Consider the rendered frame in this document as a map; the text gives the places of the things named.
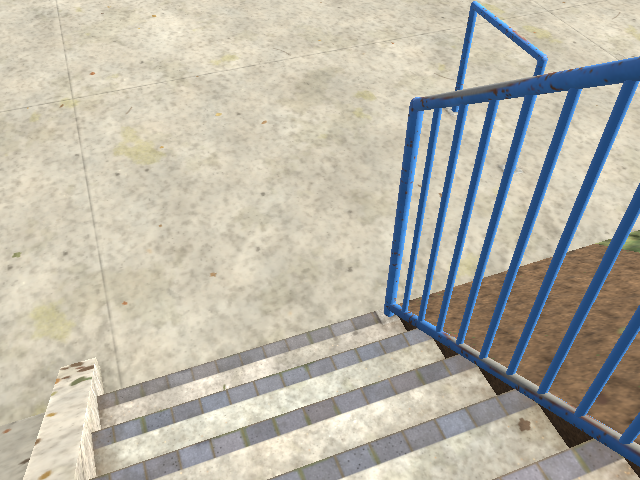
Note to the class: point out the stairs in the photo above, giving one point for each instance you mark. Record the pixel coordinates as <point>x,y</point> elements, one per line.
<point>361,399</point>

